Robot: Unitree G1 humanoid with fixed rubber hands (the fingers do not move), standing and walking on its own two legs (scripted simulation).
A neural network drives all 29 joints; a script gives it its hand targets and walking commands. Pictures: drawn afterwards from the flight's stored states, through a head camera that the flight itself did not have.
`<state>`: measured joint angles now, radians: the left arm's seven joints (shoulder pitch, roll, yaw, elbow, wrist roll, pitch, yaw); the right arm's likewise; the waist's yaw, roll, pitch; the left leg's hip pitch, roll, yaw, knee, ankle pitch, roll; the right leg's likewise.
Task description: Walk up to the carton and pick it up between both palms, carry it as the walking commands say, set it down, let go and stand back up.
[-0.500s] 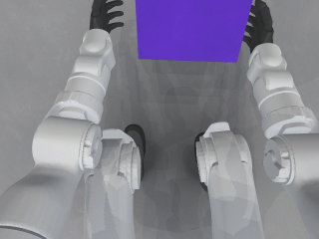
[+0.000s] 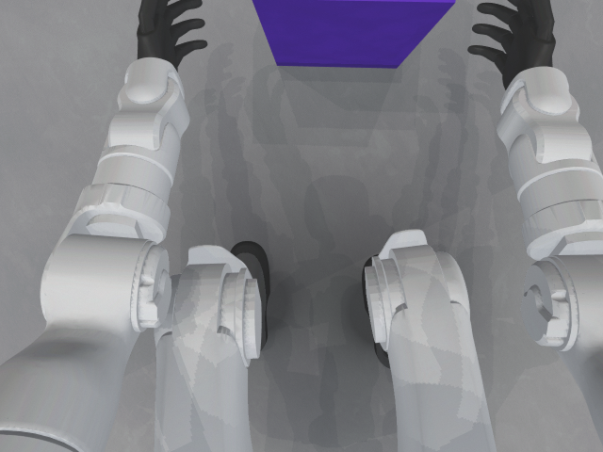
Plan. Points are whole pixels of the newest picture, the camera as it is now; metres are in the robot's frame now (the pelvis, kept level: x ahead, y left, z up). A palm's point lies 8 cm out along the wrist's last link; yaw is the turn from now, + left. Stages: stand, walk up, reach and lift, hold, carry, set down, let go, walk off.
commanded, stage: set down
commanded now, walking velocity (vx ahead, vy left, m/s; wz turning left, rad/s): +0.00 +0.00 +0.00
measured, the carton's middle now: out of the picture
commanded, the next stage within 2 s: let go in 1.26 s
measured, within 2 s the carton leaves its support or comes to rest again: neither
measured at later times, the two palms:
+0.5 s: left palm out of the picture +0.53 +0.16 -0.02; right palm out of the picture +0.49 -0.24 -0.01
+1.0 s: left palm out of the picture +0.52 +0.16 +0.13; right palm out of the picture +0.50 -0.25 +0.14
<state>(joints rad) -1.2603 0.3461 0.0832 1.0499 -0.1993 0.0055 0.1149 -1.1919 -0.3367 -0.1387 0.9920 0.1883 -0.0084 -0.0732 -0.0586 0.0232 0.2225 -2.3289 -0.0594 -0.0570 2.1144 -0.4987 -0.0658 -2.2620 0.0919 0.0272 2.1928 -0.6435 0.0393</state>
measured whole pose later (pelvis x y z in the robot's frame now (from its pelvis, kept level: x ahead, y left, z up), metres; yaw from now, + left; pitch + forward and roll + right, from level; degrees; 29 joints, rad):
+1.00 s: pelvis +0.04 +0.00 +0.23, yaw +0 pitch +46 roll -1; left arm -0.93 0.19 0.24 0.74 0.00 0.15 0.06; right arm -0.89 -0.28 -0.33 0.78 0.06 0.10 0.06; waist -0.05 0.02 -0.14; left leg -1.72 -0.03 -0.06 1.27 -0.36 -0.03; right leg -1.66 0.06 0.05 1.32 -0.46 0.02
